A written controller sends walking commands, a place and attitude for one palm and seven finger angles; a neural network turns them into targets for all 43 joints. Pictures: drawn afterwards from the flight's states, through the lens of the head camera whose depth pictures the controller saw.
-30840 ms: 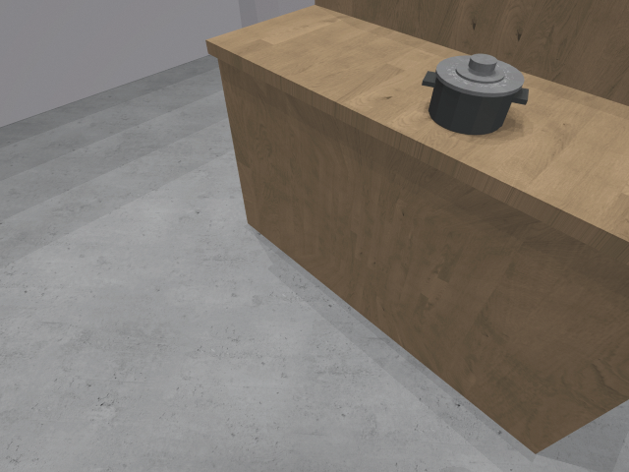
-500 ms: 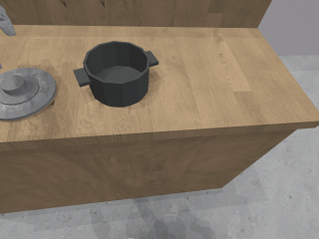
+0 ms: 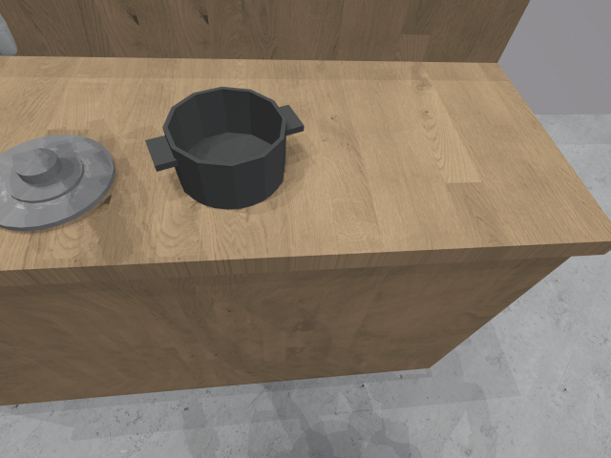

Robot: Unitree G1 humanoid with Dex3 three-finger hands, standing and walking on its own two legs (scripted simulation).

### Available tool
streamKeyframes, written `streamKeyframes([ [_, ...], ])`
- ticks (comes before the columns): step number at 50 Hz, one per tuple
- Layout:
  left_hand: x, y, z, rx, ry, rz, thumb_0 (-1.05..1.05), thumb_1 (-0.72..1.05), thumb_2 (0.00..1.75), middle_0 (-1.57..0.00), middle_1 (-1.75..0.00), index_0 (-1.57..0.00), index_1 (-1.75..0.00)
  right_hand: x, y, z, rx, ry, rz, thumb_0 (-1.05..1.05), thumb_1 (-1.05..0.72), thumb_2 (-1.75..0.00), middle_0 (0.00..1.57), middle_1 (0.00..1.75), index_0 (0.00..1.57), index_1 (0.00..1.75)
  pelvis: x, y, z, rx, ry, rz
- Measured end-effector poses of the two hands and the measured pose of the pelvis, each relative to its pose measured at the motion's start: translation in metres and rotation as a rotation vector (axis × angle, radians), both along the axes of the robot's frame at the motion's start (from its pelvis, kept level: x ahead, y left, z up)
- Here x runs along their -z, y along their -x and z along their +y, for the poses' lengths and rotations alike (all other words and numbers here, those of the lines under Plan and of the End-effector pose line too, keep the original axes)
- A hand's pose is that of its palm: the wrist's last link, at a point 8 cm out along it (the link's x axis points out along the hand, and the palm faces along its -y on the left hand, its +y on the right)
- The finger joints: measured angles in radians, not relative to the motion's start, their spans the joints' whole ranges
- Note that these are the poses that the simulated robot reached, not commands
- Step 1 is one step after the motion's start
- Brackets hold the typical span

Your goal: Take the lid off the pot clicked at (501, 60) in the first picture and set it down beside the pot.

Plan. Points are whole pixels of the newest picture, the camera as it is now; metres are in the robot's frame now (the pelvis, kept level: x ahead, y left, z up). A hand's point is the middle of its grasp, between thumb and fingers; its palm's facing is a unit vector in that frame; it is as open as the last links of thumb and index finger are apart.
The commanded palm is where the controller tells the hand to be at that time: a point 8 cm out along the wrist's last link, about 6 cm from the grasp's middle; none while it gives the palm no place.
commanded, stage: draw the hand back to the body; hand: left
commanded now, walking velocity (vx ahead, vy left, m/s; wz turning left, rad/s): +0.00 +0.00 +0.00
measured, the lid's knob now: (38, 165) +0.49 +0.34 +0.09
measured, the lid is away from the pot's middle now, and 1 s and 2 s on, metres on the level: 0.25 0.25 0.25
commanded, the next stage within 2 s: none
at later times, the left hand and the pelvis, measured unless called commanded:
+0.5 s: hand out of the picture +0.45 +0.32 +0.24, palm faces -0.21 -0.12 -0.97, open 11.0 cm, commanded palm +0.42 +0.31 +0.29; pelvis +0.00 -0.02 +0.00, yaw +0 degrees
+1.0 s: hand (2, 72) +0.40 +0.24 +0.28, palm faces +0.50 -0.83 -0.24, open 10.0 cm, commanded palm +0.34 +0.27 +0.29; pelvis +0.02 -0.06 +0.01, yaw -2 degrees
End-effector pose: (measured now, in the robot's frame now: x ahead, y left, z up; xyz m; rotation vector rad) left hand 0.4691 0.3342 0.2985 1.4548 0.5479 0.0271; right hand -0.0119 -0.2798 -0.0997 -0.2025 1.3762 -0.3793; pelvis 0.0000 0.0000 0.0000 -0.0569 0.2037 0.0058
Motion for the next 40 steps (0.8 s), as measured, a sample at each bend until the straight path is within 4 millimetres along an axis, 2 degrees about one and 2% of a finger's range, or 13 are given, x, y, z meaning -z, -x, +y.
streamKeyframes([
  [4, 0.006, -0.002, -0.004, 0.006, -0.012, 0.018, 0.0, -0.07, 0.78, -0.43, -0.75, -0.43, -0.75, 0.0, 0.001, -0.003, -0.001, -0.002, 0.01, 0.0, -0.9, -0.9, 0.2, 0.3, 0.21, 0.3, -0.001, 0.0, -0.003, -0.001, -0.002, -0.001],
  [11, -0.002, -0.002, -0.014, 0.057, 0.003, -0.051, 0.0, -0.07, 0.78, -0.43, -0.75, -0.43, -0.75, -0.001, -0.004, -0.009, 0.011, -0.01, -0.01, 0.0, -0.9, -0.9, 0.2, 0.3, 0.21, 0.3, -0.002, -0.003, -0.009, 0.003, -0.009, -0.007],
  [14, 0.006, 0.001, -0.013, 0.042, -0.004, -0.032, 0.0, -0.07, 0.78, -0.43, -0.75, -0.42, -0.75, 0.001, -0.009, -0.011, 0.013, -0.022, -0.025, 0.01, -0.9, -0.9, 0.2, 0.3, 0.21, 0.3, -0.002, -0.003, -0.012, 0.006, -0.011, -0.017],
  [17, 0.013, 0.007, -0.014, 0.043, -0.035, -0.016, 0.0, -0.07, 0.78, -0.43, -0.75, -0.42, -0.75, 0.003, -0.017, -0.011, 0.004, -0.038, -0.032, 0.01, -0.9, -0.9, 0.2, 0.3, 0.2, 0.3, -0.002, -0.003, -0.014, 0.004, -0.012, -0.026],
  [23, -0.002, 0.024, -0.022, 0.093, -0.025, -0.112, 0.0, -0.07, 0.78, -0.43, -0.75, -0.43, -0.75, 0.003, -0.043, -0.011, -0.025, -0.063, -0.093, 0.01, -0.9, -0.9, 0.2, 0.3, 0.2, 0.3, -0.003, -0.001, -0.017, -0.006, -0.014, -0.042],
  [25, 0.002, 0.031, -0.018, 0.075, -0.001, -0.107, 0.0, -0.07, 0.78, -0.43, -0.75, -0.43, -0.75, 0.003, -0.053, -0.01, -0.037, -0.075, -0.127, 0.01, -0.9, -0.9, 0.2, 0.3, 0.2, 0.3, -0.003, 0.001, -0.019, -0.003, -0.016, -0.053],
  [28, 0.01, 0.042, -0.018, 0.079, 0.387, -0.361, 0.0, -0.07, 0.78, -0.43, -0.75, -0.43, -0.75, -0.001, -0.067, -0.006, -0.097, -0.074, -0.181, 0.01, -0.91, -0.9, 0.2, 0.3, 0.2, 0.3, -0.005, 0.004, -0.021, 0.0, -0.02, -0.093],
  [32, 0.013, 0.054, -0.039, 0.13, 0.712, -0.7, 0.0, -0.07, 0.78, -0.43, -0.75, -0.43, -0.75, -0.008, -0.084, -0.001, -0.167, -0.07, -0.239, 0.01, -0.9, -0.9, 0.2, 0.3, 0.2, 0.3, -0.009, 0.005, -0.027, 0.006, -0.025, -0.129],
  [36, 0.012, 0.064, -0.04, 0.077, 0.913, -0.936, -0.01, -0.05, 0.78, -0.43, -0.74, -0.42, -0.74, -0.02, -0.1, -0.005, -0.162, -0.052, -0.325, 0.01, -0.9, -0.9, 0.2, 0.3, 0.21, 0.3, -0.012, 0.0, -0.036, 0.024, -0.026, -0.149],
  [40, 0.012, 0.076, -0.049, 0.063, 0.984, -1.036, -0.01, 0.0, 0.79, -0.41, -0.71, -0.41, -0.72, -0.027, -0.114, -0.016, -0.167, -0.039, -0.393, 0.01, -0.9, -0.9, 0.2, 0.3, 0.21, 0.3, -0.014, -0.006, -0.042, 0.031, -0.024, -0.165],
])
